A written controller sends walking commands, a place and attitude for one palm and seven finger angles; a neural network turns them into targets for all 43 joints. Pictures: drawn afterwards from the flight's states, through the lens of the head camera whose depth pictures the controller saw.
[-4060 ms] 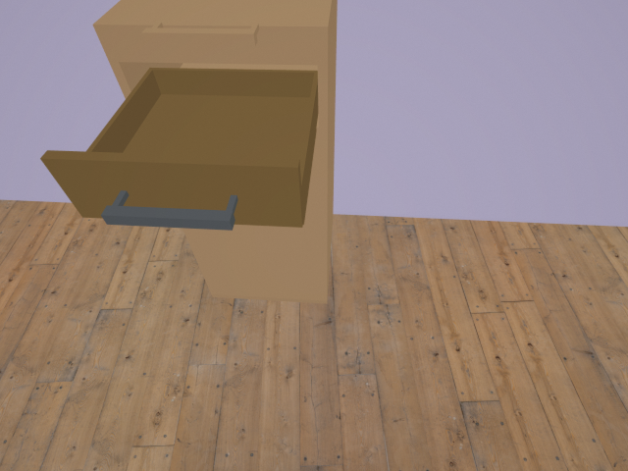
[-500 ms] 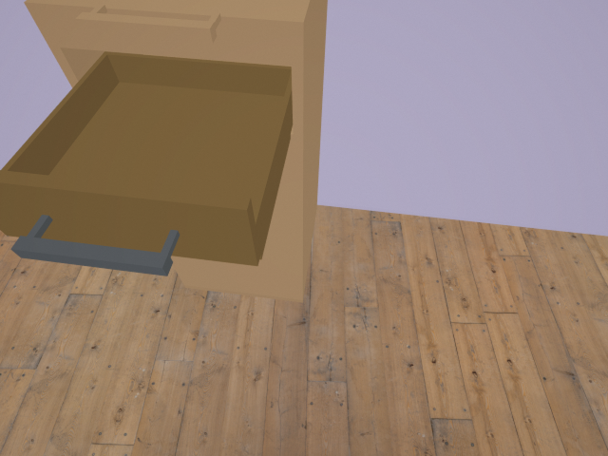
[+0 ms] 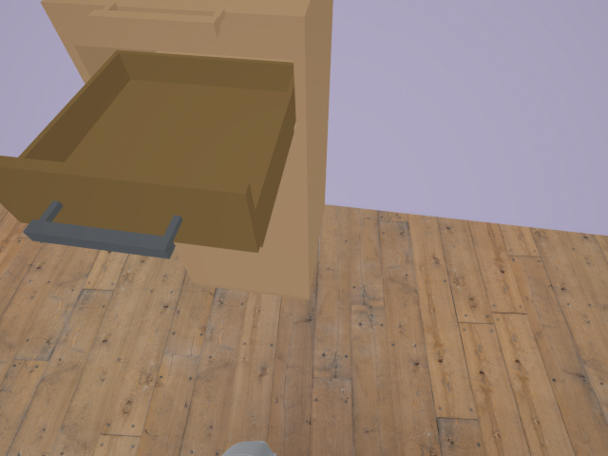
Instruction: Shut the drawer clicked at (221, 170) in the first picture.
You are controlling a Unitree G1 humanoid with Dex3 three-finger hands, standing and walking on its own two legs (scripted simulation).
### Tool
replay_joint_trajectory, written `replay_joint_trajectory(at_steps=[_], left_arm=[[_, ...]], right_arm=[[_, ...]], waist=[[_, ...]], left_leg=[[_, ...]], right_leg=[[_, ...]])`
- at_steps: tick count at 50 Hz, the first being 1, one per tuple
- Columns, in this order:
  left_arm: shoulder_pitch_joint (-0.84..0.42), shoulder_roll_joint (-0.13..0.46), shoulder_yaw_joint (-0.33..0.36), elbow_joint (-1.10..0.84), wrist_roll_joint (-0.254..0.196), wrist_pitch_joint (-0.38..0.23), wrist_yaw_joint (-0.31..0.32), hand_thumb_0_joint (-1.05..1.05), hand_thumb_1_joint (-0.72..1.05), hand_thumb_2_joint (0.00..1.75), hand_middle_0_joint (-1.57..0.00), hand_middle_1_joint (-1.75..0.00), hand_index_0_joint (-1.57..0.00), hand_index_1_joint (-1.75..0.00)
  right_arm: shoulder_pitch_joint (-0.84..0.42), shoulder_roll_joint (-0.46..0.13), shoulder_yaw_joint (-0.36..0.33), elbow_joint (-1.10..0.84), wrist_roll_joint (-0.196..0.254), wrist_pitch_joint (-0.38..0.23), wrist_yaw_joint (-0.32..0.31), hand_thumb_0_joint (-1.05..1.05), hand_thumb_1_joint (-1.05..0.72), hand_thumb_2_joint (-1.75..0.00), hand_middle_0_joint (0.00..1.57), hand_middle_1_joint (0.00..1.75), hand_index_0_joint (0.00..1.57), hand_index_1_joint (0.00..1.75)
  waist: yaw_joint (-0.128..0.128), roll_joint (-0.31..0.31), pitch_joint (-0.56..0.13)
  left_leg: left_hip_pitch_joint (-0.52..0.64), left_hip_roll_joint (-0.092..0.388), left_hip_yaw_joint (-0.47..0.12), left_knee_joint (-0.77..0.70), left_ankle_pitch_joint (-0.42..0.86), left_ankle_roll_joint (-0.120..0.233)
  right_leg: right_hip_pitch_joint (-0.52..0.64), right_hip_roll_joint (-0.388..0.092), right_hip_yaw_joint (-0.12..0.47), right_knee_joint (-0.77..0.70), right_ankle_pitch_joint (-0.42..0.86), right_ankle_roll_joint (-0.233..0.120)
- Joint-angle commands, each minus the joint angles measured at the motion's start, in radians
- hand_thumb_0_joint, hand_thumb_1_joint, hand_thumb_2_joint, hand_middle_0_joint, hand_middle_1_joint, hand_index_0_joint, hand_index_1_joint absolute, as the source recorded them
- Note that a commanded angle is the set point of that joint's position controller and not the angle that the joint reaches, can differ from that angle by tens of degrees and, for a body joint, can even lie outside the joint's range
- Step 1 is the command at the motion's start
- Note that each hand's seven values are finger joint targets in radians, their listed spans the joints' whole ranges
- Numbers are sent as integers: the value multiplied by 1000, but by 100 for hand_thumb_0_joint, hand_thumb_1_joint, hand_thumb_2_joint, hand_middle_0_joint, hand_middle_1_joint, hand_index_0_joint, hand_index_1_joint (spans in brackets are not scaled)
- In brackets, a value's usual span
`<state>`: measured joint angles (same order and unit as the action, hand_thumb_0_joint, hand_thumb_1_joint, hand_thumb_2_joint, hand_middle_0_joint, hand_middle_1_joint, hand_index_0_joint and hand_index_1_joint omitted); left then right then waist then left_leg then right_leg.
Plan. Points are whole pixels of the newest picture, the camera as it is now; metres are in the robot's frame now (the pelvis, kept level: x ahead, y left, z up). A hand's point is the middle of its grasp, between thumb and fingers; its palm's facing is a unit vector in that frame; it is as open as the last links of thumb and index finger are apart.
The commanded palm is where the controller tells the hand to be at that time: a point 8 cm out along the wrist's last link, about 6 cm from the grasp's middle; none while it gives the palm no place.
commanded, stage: come to a stop and stand still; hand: left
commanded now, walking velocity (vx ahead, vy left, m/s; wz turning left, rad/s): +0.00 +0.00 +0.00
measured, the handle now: (107, 227) +0.37 +0.30 +0.08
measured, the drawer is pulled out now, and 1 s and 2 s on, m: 0.30 0.30 0.30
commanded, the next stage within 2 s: look again from close up in 0.64 s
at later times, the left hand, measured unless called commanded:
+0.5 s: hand out of the picture -0.05 +0.19 -0.17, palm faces +0.03 -0.98 -0.18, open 7.4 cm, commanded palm none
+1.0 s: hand out of the picture -0.08 +0.17 -0.17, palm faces +0.03 -0.99 -0.13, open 7.4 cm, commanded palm none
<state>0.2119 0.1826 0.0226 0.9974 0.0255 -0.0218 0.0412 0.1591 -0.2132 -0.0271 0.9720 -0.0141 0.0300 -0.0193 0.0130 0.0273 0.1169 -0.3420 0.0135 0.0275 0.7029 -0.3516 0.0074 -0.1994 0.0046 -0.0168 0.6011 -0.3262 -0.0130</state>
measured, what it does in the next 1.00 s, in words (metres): stands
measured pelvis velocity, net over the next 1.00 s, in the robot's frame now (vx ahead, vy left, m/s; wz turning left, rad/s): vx -0.04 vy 0.02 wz -0.01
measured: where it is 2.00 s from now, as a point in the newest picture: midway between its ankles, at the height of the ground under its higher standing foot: outside the picture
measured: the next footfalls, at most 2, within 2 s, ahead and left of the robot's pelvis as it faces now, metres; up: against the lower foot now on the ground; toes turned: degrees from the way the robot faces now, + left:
none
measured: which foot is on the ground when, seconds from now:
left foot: down 0.00-1.00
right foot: down 0.00-1.00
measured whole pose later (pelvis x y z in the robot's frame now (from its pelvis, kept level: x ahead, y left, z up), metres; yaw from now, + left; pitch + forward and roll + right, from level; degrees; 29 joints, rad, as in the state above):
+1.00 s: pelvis -0.04 +0.02 +0.01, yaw -1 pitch -1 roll -1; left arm 0.42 0.11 -0.02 1.08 0.03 -0.02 0.03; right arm 0.32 -0.13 -0.01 1.11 -0.02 0.00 -0.02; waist 0.00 0.00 -0.03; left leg -0.33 -0.01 0.06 0.44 -0.10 0.05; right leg -0.21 0.00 0.00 0.48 -0.26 0.00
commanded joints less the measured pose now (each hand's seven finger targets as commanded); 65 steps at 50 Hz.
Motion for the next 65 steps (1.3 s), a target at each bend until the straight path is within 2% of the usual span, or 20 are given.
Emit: replay_joint_trajectory(at_steps=[1, 2, 3, 4, 5, 6, 7, 8, 9, 11, 13, 16, 20, 28, 32, 36, 43, 47, 51, 65], left_arm=[[130, 155, 29, -56, -1, -24, 33, 0, 90, 90, -20, -30, -20, -30], [78, 155, 27, -76, -2, -15, 31, 0, 90, 90, -20, -30, -20, -30], [53, 152, 26, -88, -11, -6, 31, 0, 90, 90, -20, -30, -20, -30], [67, 134, 21, -94, -17, 3, 28, 0, 90, 90, -20, -30, -20, -30], [95, 112, 15, -89, -22, 13, 27, 0, 90, 90, -20, -30, -20, -30], [129, 86, 11, -78, -17, 25, 24, 0, 90, 90, -20, -30, -20, -30], [162, 79, 9, -79, -7, 36, 20, 0, 90, 90, -20, -30, -20, -30], [158, 86, 5, -72, -1, 31, 15, 0, 90, 90, -20, -30, -20, -30], [161, 99, 4, -66, 2, 24, 10, 0, 90, 90, -20, -30, -20, -30], [152, 114, 3, -68, -1, 14, 5, 0, 90, 90, -20, -30, -20, -30], [137, 113, 2, -74, -3, 13, 3, 0, 90, 90, -20, -30, -20, -30], [171, 104, 4, -67, -4, 17, 1, 0, 90, 90, -20, -30, -20, -30], [228, 81, 2, -39, -3, 14, -2, 0, 90, 90, -20, -30, -20, -30], [271, 57, -7, 10, -3, 9, -3, 0, 90, 90, -20, -30, -20, -30], [273, 53, -14, 32, -6, 3, -1, 0, 90, 90, -20, -30, -20, -30], [291, 42, -17, 50, -5, 5, 0, 0, 90, 90, -20, -30, -20, -30], [305, 25, -20, 64, -6, -4, 2, 0, 90, 90, -20, -30, -20, -30], [296, 24, -19, 64, -3, 1, 3, 0, 90, 90, -20, -30, -20, -30], [309, 17, -20, 71, -4, -3, 2, 0, 90, 90, -20, -30, -20, -30], [289, 19, -23, 72, -7, -11, 1, 0, 90, 90, -20, -30, -20, -30]], right_arm=[[2, -44, -23, -117, 9, -31, 8, 0, -90, -90, 20, 30, 20, 30], [63, -47, -27, -99, 6, -28, 6, 0, -90, -90, 20, 30, 20, 30], [132, -47, -24, -71, 1, -31, 5, 0, -90, -90, 20, 30, 20, 30], [158, -77, -27, -58, -2, -35, 4, 0, -90, -90, 20, 30, 20, 30], [141, -102, -28, -61, -5, -35, -2, 0, -90, -90, 20, 30, 20, 30], [108, -109, -26, -69, -7, -29, -2, 0, -90, -90, 20, 30, 20, 30], [80, -97, -21, -86, -11, -21, 2, 0, -90, -90, 20, 30, 20, 30], [50, -89, -19, -91, -9, -21, 5, 0, -90, -90, 20, 30, 20, 30], [40, -88, -18, -92, -8, -21, 7, 0, -90, -90, 20, 30, 20, 30], [76, -70, -20, -85, -6, -20, 10, 0, -90, -90, 20, 30, 20, 30], [128, -64, -20, -65, -6, -23, 8, 0, -90, -90, 20, 30, 20, 30], [152, -72, -20, -48, -10, -23, 8, 0, -90, -90, 20, 30, 20, 30], [148, -74, -17, -34, -9, -35, 5, 0, -90, -90, 20, 30, 20, 30], [180, -66, -12, 24, -5, -39, 2, 0, -90, -90, 20, 30, 20, 30], [202, -49, -7, 54, -1, -41, 1, 0, -90, -90, 20, 30, 20, 30], [207, -45, -7, 71, 0, -35, 2, 0, -90, -90, 20, 30, 20, 30], [209, -26, -5, 88, 2, -45, 0, 0, -90, -90, 20, 30, 20, 30], [210, -23, -7, 98, 1, -35, 1, 0, -90, -90, 20, 30, 20, 30], [204, -19, -5, 100, 1, -40, 0, 0, -90, -90, 20, 30, 20, 30], [198, -23, -3, 106, 5, -53, -3, 0, -90, -90, 20, 30, 20, 30]], waist=[[4, -269, -218], [-36, -204, -197], [-62, -198, -200], [-60, -68, -199], [-39, 46, -169], [-12, 102, -79], [5, 99, 21], [12, 79, 80], [11, 33, 101], [-13, -57, 77], [-37, -70, 20], [-32, -24, -23], [-8, 23, -49], [-4, 4, -44], [-12, -30, -47], [-11, -19, 8], [-12, -27, -38], [-19, -49, -5], [-13, -9, -4], [-13, -22, -44]], left_leg=[[-113, -18, -1, -2, -43, 6], [-20, -32, 30, -85, 50, 12], [116, -14, 22, -155, 240, 23], [213, 52, -46, -152, 452, 50], [194, 149, -151, -195, 504, 98], [81, 191, -183, -271, 354, 128], [-43, 179, -197, -338, 76, 124], [-116, 137, -209, -363, -93, 103], [-119, 97, -184, -351, -150, 80], [-38, 56, -128, -300, -113, 49], [60, 57, -110, -284, -64, 44], [47, 72, -140, -332, -139, 46], [-1, 95, -173, -402, -166, 57], [1, 101, -176, -429, -163, 50], [39, 93, -161, -409, -86, 44], [5, 92, -158, -422, -143, 39], [53, 91, -147, -402, -61, 41], [49, 87, -145, -401, -87, 33], [38, 90, -150, -413, -89, 36], [84, 96, -138, -398, 21, 38]], right_leg=[[275, -236, 184, -43, 1074, -112], [197, -203, 125, -13, 974, -100], [79, -179, 99, 16, 802, -80], [-33, -121, 73, 34, 541, -47], [-90, -60, 31, 9, 197, -16], [-82, -35, 12, -24, -68, -11], [-76, -29, 18, -49, -141, -21], [-83, -37, 39, -98, -114, -29], [-113, -48, 77, -147, -113, -40], [-197, -81, 141, -227, -209, -56], [-240, -94, 148, -256, -249, -57], [-221, -72, 121, -249, -273, -42], [-129, -48, 78, -199, -144, -36], [-123, -58, 84, -221, -137, -33], [-137, -70, 102, -243, -111, -36], [-176, -67, 108, -259, -177, -29], [-156, -73, 109, -248, -89, -29], [-201, -69, 115, -272, -169, -28], [-184, -69, 118, -263, -126, -28], [-129, -81, 112, -259, 4, -28]])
